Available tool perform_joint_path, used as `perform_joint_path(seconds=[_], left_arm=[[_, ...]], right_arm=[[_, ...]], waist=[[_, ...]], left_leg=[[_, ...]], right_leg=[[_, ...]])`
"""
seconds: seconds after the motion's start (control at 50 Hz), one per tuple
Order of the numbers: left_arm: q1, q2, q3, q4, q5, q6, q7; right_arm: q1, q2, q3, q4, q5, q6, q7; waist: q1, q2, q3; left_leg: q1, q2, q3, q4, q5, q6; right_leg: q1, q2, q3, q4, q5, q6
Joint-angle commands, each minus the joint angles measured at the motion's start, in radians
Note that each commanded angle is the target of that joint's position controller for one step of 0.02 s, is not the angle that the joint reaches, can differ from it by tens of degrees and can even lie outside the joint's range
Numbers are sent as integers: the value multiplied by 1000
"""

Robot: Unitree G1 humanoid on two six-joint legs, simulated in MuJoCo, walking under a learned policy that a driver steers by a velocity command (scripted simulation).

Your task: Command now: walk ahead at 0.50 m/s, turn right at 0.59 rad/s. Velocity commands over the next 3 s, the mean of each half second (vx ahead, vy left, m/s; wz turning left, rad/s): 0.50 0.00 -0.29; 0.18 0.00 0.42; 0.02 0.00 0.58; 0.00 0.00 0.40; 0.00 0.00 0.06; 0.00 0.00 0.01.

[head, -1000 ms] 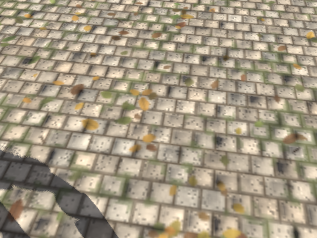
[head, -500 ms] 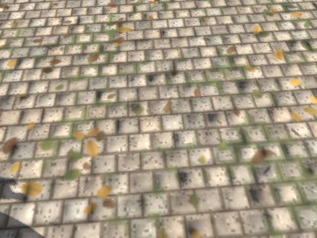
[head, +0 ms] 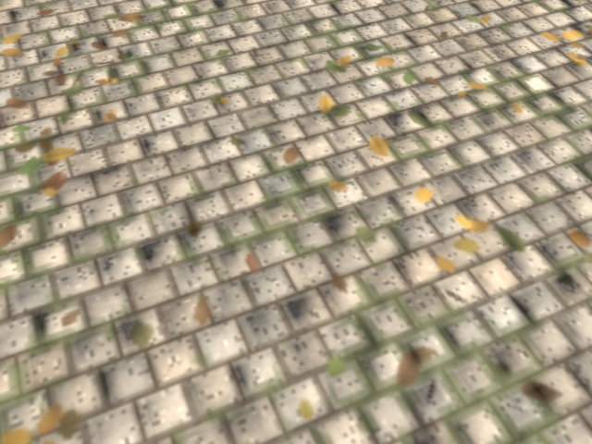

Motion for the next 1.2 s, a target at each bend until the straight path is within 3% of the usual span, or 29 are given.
perform_joint_path(seconds=[0.02, 0.14, 0.22, 0.26, 0.28, 0.3, 0.32, 0.34, 0.36, 0.38, 0.4, 0.42, 0.44, 0.46, 0.52, 0.6, 0.64, 0.7, 0.74, 0.78, 0.8, 0.82, 0.84, 0.86, 0.9, 0.92, 0.98, 1.08, 1.2], left_arm=[[-31, 36, 10, -102, 3, -5, -4], [-185, -3, -11, -142, 6, -24, -33], [-282, -6, -18, -183, 2, -33, -54], [-270, 23, -6, -191, 9, -34, -59], [-212, 51, 8, -180, 15, -33, -58], [-76, 89, 32, -142, 17, -31, -53], [76, 144, 59, -98, 16, -23, -38], [177, 258, 80, -80, 26, -19, -22], [187, 217, 61, -91, 25, -25, -23], [139, 152, 38, -83, 30, -33, -30], [85, 123, 29, -73, 28, -40, -30], [27, 90, 19, -63, 26, -46, -32], [-17, 58, 10, -64, 29, -55, -35], [-43, 52, 10, -60, 34, -64, -35], [-85, 61, 15, -30, 49, -92, -28], [-107, 74, 18, -5, 52, -84, 2], [-76, 96, 24, 15, 45, -72, 15], [-71, 117, 35, 37, 24, -47, 27], [-93, 127, 42, 37, 7, -28, 37], [-107, 116, 40, 32, 0, -10, 46], [-55, 101, 32, 24, 24, -13, 44], [50, 3, 1, 2, 75, -17, 30], [48, 49, -1, 15, 46, -25, 13], [-33, 95, 10, 0, 12, -21, 8], [-115, 96, 14, -4, 31, -1, 29], [-116, 100, 19, -10, 34, 11, 35], [-91, 59, 10, -1, 36, 18, 39], [-123, 50, 6, 2, 32, 16, 39], [-124, 64, 15, -2, 21, -14, 18]], right_arm=[[-16, -144, -36, -40, 4, -18, -4], [28, -179, -39, -6, 11, 0, -8], [101, -211, -43, 36, 32, 21, -1], [102, -235, -48, 47, 41, 33, -4], [98, -251, -51, 51, 44, 39, -8], [84, -251, -47, 53, 45, 45, -12], [86, -221, -33, 45, 33, 41, -18], [147, -110, 6, -7, -2, 23, -8], [165, -116, 15, 20, 16, -2, 4], [66, -196, -14, -7, 59, -9, 13], [8, -181, -8, -27, 69, -11, 14], [-6, -165, -9, -21, 52, -6, 9], [15, -163, -15, -9, 40, 8, 6], [55, -145, -13, 6, 40, 25, 6], [79, -106, -13, 18, 33, 58, -9], [-21, -72, -3, -23, 15, 52, 2], [-86, -61, 2, -57, 11, 49, 20], [-106, -92, -11, -98, 13, 55, 44], [-84, -119, -25, -115, 7, 59, 56], [63, -170, -57, -88, 5, 55, 53], [120, -260, -84, -92, 2, 54, 31], [99, -334, -90, -116, -8, 58, 14], [102, -286, -74, -150, -13, 58, 20], [34, -240, -67, -174, -2, 59, 23], [-52, -168, -46, -185, 30, 77, 7], [-76, -161, -43, -192, 22, 86, -1], [-85, -186, -54, -212, 1, 100, -18], [-92, -208, -67, -232, 13, 123, -43], [-93, -198, -67, -250, 16, 146, -38]], waist=[[4, 138, -3], [-51, 106, 30], [-68, 105, 71], [-30, 132, 48], [15, 154, -1], [101, 147, -82], [170, 124, -172], [144, -104, -317], [145, -131, -479], [159, -54, -341], [130, -40, -202], [89, 0, -126], [53, -21, -86], [24, -39, -76], [-15, -17, -25], [7, -21, -2], [42, -12, -14], [42, -23, -28], [20, -34, -39], [-52, 11, -110], [-65, 165, -174], [34, 372, -270], [-16, 268, -454], [-27, 174, -367], [2, 67, -190], [29, 99, -155], [44, 157, -148], [21, 175, -166], [9, 224, -140]], left_leg=[[120, 291, -214, -223, 157, 162], [157, 258, -23, -230, 277, 133], [251, 301, -5, -211, 339, 132], [303, 318, 12, -132, 579, 120], [315, 314, 31, -41, 754, 107], [277, 288, 70, 121, 855, 83], [106, 250, 92, 333, 728, 47], [-319, 120, 98, 736, 117, -16], [-445, 24, -106, 939, -406, -22], [-530, 80, -162, 988, -358, -12], [-541, 121, -144, 935, -279, -5], [-511, 156, -137, 859, -211, -10], [-450, 180, -148, 812, -156, -18], [-389, 185, -154, 800, -112, -28], [-363, 153, -161, 741, -49, -69], [-327, 124, -112, 442, 205, -79], [-311, 108, -87, 333, 283, -72], [-329, 101, -81, 267, 207, -42], [-309, 78, -55, 244, 103, -9], [-111, 3, -14, 130, 156, 41], [80, 96, -181, 97, 614, 98], [360, 339, -561, 147, 1018, 303], [419, 391, -723, 63, 798, 388], [350, 349, -632, 27, 593, 352], [128, 271, -515, -30, 294, 256], [26, 239, -489, -58, 221, 234], [-52, 184, -439, -73, 239, 212], [-77, 154, -473, -72, 24, 185], [-46, 142, -581, -34, -24, 159]], right_leg=[[-172, -71, 44, -64, 78, 14], [-117, -47, -31, -384, 326, 3], [-94, -11, -76, -525, 264, -33], [-20, 29, -106, -570, 175, -67], [83, 61, -128, -589, 146, -89], [284, 96, -148, -650, 205, -120], [564, 65, -86, -635, 262, -149], [973, -212, 361, -625, 218, -289], [1028, -366, 708, -779, 179, -382], [919, -328, 541, -800, 189, -324], [760, -279, 367, -814, 250, -282], [625, -231, 263, -846, 292, -249], [523, -198, 187, -887, 323, -229], [454, -187, 146, -932, 310, -225], [358, -184, 1, -972, 611, -225], [350, -125, -182, -961, 681, -174], [403, -147, -195, -942, 691, -170], [507, -201, -187, -867, 699, -156], [545, -219, -185, -768, 757, -134], [514, -152, -221, -506, 790, -77], [374, -61, -244, -248, 528, -2], [29, 126, -188, 114, -370, 79], [-23, 136, 39, 245, -403, 70], [-84, 95, 56, 251, -320, 52], [-95, 32, 41, 114, -185, 49], [-34, 24, 43, 46, -149, 48], [49, 55, 17, -124, -106, 65], [96, 70, 36, -299, -9, 93], [184, 91, 34, -534, -7, 62]])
